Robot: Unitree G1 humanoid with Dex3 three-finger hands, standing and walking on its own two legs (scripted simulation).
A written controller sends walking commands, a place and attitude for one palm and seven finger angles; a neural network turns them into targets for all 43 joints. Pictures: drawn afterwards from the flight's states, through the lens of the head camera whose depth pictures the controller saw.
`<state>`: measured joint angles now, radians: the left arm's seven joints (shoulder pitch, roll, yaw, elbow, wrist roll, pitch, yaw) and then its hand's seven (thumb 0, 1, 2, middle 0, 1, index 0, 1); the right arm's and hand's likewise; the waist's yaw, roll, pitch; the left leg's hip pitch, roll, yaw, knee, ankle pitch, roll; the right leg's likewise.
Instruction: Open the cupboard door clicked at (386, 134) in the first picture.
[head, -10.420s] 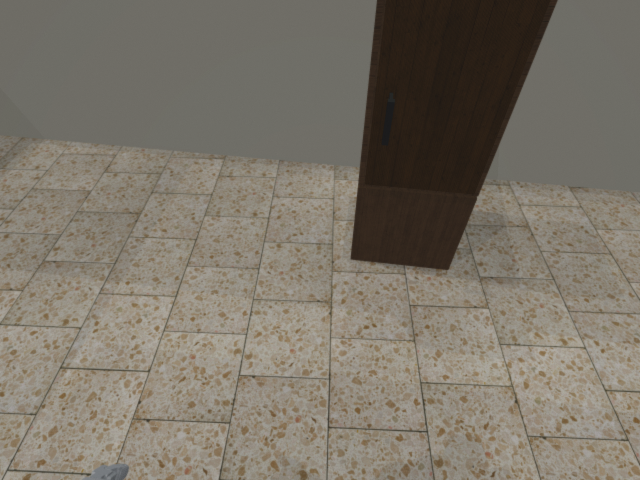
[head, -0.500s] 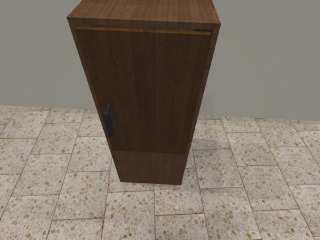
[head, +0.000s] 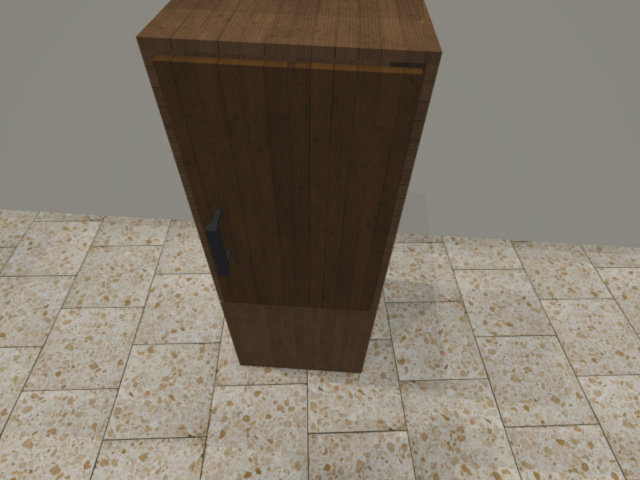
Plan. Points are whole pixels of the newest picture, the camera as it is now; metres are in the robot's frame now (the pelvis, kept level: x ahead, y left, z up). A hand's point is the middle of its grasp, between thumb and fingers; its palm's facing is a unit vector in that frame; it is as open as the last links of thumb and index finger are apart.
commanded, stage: look again from close up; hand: left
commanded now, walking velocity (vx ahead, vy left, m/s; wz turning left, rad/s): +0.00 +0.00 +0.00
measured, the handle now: (221, 243) +0.53 +0.23 -0.09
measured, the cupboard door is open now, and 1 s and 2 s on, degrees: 0 0 0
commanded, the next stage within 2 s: raise the hand with hooked fingers in 0.02 s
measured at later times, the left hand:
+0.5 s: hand (179, 470) +0.15 +0.19 -0.07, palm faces -0.04 -1.00 -0.01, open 8.4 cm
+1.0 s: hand (141, 446) +0.17 +0.24 -0.07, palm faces +0.01 -1.00 -0.06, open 11.3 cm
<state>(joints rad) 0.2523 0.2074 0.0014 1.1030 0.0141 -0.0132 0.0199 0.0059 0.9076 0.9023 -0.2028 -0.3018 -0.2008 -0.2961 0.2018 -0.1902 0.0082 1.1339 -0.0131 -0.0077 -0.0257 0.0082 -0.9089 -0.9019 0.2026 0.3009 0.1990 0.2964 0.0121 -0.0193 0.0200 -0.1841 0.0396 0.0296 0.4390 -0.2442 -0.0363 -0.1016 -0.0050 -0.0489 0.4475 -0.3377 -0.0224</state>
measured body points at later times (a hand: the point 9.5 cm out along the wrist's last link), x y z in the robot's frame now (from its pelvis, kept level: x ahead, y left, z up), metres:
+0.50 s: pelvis -0.07 +0.00 -0.10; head -0.02 +0.00 +0.35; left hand +0.14 +0.24 -0.06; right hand +0.16 -0.26 -0.15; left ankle -0.01 +0.14 -0.74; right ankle -0.06 -0.10 -0.74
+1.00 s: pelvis -0.08 +0.03 -0.11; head -0.01 +0.04 +0.33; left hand +0.16 +0.30 -0.07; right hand +0.06 -0.22 -0.20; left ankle -0.01 +0.14 -0.74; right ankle -0.06 -0.10 -0.74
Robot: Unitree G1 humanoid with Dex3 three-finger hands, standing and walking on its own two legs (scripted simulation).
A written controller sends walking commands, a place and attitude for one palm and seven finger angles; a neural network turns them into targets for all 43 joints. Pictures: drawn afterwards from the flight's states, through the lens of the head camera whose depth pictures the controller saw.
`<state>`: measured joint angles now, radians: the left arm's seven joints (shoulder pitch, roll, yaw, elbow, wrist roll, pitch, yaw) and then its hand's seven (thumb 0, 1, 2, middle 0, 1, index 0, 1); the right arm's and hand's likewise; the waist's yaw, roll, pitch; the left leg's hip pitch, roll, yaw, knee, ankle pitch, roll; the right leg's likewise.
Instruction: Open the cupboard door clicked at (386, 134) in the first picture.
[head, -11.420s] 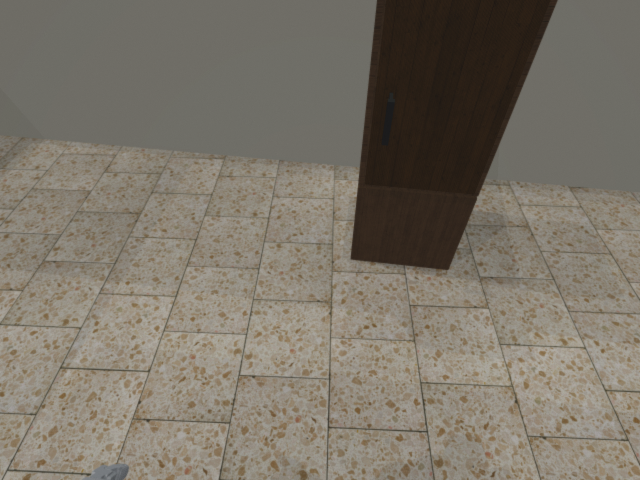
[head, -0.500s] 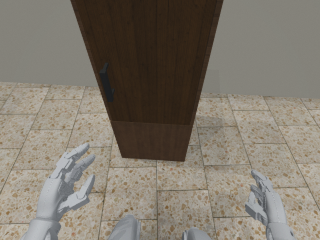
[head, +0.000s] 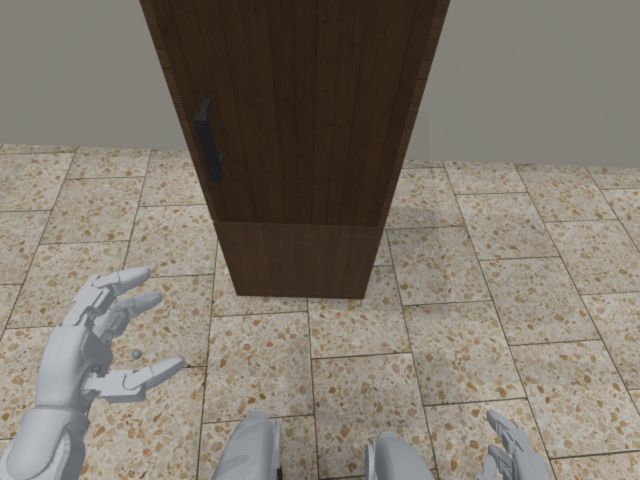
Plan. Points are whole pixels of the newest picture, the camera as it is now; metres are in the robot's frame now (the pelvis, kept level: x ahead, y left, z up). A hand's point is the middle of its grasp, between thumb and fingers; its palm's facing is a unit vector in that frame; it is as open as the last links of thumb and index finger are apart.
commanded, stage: raise the hand with hooked fingers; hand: left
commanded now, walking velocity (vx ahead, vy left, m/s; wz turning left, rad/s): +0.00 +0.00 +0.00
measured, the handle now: (211, 141) +0.61 +0.21 +0.02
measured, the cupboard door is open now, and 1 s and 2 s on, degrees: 0 0 0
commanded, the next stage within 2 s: move the hooked fingers beside the handle in 1.22 s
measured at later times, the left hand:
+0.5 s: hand (107, 332) +0.27 +0.26 +0.04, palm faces +0.03 -1.00 -0.06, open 13.8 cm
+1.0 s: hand (112, 311) +0.30 +0.26 +0.04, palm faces +0.01 -1.00 -0.05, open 14.0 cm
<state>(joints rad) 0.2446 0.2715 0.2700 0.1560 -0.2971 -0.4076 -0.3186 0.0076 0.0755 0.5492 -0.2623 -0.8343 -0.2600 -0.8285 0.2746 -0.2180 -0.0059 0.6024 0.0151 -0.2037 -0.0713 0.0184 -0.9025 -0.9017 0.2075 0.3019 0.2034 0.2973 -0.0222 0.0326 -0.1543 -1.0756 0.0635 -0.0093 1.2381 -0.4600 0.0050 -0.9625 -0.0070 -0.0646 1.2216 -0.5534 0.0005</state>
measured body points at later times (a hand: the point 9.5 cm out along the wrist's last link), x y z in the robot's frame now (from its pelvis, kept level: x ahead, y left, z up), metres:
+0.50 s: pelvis +0.01 +0.00 +0.00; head +0.09 +0.02 +0.44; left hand +0.27 +0.31 +0.04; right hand +0.20 -0.23 -0.08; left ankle +0.07 +0.12 -0.63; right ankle +0.02 -0.13 -0.63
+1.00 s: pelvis +0.01 +0.00 -0.01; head +0.10 +0.01 +0.43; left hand +0.29 +0.32 +0.04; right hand +0.16 -0.27 -0.09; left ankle +0.07 +0.12 -0.63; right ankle +0.02 -0.13 -0.63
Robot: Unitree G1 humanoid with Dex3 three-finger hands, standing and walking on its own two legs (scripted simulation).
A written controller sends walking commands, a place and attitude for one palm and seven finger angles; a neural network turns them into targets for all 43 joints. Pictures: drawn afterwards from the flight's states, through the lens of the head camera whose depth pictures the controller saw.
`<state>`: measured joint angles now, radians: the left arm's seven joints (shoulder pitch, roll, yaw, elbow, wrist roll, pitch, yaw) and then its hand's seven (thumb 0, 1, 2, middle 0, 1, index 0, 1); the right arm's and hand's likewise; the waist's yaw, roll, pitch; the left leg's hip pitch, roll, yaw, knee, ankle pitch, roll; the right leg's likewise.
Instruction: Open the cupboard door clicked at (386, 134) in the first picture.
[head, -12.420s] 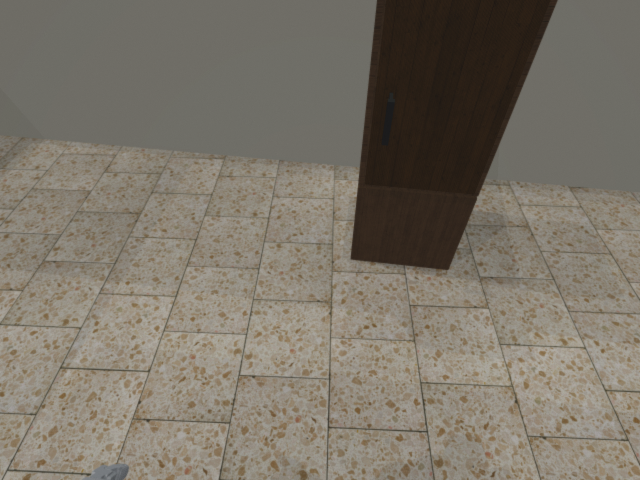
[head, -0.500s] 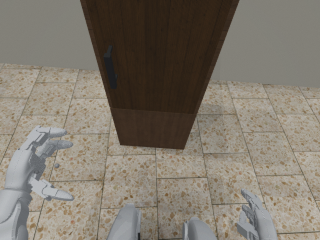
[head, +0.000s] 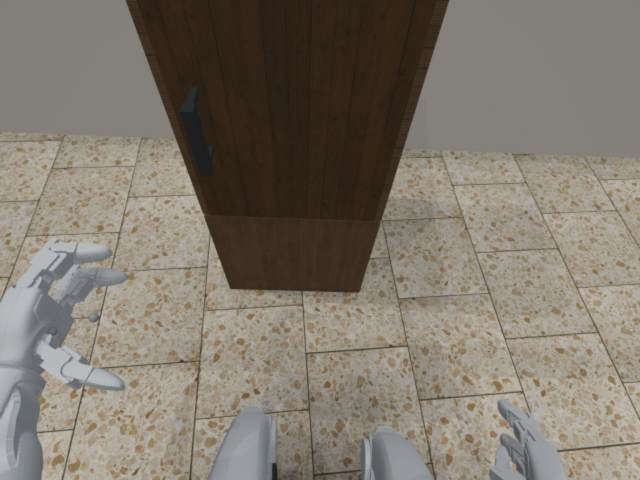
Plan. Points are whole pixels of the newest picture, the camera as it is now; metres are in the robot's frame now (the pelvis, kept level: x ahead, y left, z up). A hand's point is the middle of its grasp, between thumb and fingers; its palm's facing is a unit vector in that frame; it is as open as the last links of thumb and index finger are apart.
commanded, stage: raise the hand with hooked fingers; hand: left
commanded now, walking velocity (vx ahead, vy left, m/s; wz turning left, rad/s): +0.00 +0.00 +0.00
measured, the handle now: (200, 133) +0.59 +0.22 +0.03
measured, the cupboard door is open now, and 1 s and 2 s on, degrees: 0 0 0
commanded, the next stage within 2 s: move the hooked fingers beside the handle in 0.22 s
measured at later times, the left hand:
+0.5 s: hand (91, 304) +0.30 +0.28 +0.04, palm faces +0.03 -1.00 -0.04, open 14.0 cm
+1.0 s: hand (125, 235) +0.39 +0.27 +0.04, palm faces +0.02 -1.00 -0.03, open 14.0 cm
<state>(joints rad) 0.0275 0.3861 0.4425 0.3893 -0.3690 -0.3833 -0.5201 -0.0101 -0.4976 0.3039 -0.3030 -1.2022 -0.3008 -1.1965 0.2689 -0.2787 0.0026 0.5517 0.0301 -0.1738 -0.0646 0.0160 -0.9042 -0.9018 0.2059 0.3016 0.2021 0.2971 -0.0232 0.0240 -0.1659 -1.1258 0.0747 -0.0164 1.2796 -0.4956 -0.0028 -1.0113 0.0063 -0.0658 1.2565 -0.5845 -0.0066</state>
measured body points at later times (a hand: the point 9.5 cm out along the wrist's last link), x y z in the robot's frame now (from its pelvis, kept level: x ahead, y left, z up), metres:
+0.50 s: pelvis +0.00 +0.00 +0.00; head +0.09 +0.02 +0.44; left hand +0.29 +0.33 +0.05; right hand +0.17 -0.25 -0.09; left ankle +0.06 +0.12 -0.62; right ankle +0.01 -0.12 -0.62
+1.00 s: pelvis +0.00 +0.00 -0.01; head +0.12 +0.02 +0.43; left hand +0.39 +0.32 +0.04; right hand +0.10 -0.27 -0.11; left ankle +0.06 +0.12 -0.62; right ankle +0.01 -0.12 -0.62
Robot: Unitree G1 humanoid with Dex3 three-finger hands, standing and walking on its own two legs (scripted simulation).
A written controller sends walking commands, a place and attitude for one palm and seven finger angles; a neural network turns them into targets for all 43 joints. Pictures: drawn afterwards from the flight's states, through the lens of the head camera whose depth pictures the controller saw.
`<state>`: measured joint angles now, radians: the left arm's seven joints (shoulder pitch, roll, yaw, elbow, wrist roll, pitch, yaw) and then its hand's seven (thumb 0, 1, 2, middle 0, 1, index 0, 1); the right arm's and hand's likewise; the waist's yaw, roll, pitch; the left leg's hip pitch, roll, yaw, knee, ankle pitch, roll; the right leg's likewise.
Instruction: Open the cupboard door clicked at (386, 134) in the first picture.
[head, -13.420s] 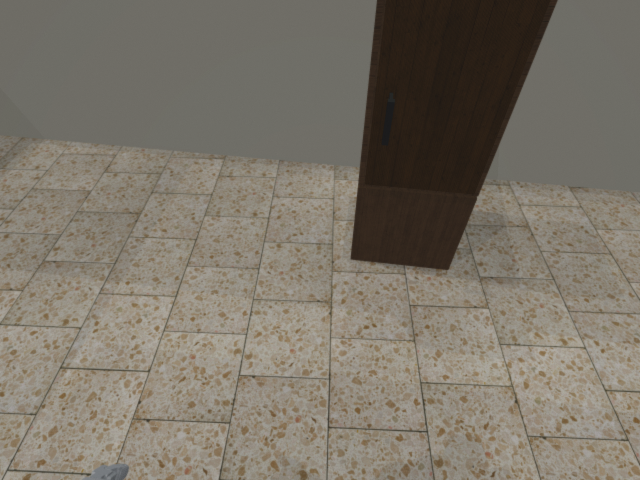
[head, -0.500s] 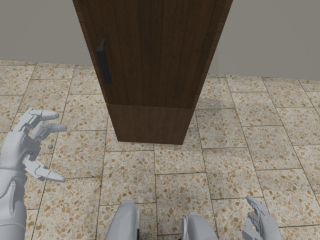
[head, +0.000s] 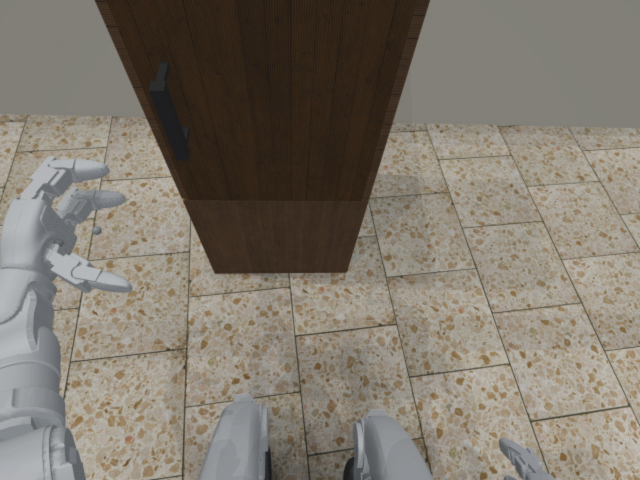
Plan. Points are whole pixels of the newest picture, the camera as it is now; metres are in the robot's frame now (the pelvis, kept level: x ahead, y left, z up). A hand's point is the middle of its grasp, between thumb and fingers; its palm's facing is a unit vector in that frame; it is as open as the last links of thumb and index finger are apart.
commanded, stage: move the hooked fingers beside the handle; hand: left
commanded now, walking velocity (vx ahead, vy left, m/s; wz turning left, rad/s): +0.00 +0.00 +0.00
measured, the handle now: (173, 114) +0.59 +0.23 +0.03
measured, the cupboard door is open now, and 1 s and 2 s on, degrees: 0 0 0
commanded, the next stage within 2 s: slide the fingers in behind the handle in 1.72 s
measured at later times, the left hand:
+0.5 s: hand (107, 177) +0.47 +0.28 +0.04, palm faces +0.04 -1.00 -0.03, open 14.0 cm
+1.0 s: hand (121, 129) +0.55 +0.28 +0.05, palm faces +0.05 -1.00 -0.03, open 14.0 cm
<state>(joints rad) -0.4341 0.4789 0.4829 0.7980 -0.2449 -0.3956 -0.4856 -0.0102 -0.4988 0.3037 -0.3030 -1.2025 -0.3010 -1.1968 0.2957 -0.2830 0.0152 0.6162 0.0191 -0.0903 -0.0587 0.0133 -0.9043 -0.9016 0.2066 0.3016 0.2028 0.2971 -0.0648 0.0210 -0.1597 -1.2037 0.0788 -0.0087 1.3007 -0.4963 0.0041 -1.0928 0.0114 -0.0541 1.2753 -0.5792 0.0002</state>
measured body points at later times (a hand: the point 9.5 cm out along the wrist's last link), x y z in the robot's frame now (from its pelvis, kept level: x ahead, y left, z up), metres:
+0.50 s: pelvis -0.01 +0.00 -0.02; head +0.14 +0.03 +0.40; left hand +0.46 +0.33 +0.05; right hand +0.05 -0.28 -0.13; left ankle +0.06 +0.12 -0.62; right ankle +0.01 -0.13 -0.62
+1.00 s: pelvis -0.01 +0.01 -0.04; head +0.19 +0.04 +0.36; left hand +0.54 +0.34 +0.05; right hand -0.01 -0.27 -0.14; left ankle +0.06 +0.12 -0.62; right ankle +0.01 -0.13 -0.62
